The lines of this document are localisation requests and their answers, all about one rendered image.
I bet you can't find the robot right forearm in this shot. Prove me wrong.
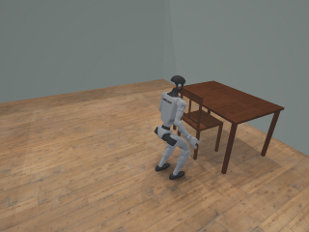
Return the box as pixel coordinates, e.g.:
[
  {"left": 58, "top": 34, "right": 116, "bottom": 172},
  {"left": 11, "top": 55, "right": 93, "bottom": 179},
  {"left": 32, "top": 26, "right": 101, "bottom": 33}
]
[{"left": 178, "top": 121, "right": 192, "bottom": 141}]

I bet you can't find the table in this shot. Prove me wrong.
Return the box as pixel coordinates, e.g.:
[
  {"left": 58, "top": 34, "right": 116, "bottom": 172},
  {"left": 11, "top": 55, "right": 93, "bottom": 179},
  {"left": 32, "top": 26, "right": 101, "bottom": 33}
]
[{"left": 173, "top": 80, "right": 285, "bottom": 174}]

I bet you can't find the chair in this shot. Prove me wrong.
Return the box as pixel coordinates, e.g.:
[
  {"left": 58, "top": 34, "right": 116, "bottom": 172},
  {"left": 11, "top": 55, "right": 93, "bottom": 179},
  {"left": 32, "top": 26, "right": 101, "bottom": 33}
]
[{"left": 177, "top": 87, "right": 223, "bottom": 160}]

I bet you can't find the robot right hand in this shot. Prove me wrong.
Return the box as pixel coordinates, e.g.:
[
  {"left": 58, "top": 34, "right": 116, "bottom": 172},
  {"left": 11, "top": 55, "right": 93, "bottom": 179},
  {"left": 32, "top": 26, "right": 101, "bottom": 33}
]
[{"left": 189, "top": 137, "right": 200, "bottom": 150}]

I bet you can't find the robot left foot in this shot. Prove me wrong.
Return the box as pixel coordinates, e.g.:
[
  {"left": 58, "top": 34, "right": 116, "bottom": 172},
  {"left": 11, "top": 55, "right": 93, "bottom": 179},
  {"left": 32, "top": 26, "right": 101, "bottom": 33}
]
[{"left": 155, "top": 162, "right": 170, "bottom": 172}]

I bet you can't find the right robot upper arm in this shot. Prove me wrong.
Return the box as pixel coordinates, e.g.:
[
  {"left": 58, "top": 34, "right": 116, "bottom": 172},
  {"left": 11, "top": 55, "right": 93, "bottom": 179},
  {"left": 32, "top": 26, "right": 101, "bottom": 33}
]
[{"left": 174, "top": 98, "right": 187, "bottom": 127}]

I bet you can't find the right robot thigh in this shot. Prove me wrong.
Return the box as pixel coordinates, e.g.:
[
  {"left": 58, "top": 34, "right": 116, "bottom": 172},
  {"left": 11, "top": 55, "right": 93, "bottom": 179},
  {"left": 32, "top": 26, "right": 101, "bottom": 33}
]
[{"left": 164, "top": 133, "right": 190, "bottom": 155}]

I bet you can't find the left robot upper arm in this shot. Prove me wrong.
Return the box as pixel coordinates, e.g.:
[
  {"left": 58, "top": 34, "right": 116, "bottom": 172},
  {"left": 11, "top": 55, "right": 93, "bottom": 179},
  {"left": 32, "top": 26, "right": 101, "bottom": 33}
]
[{"left": 158, "top": 92, "right": 169, "bottom": 111}]

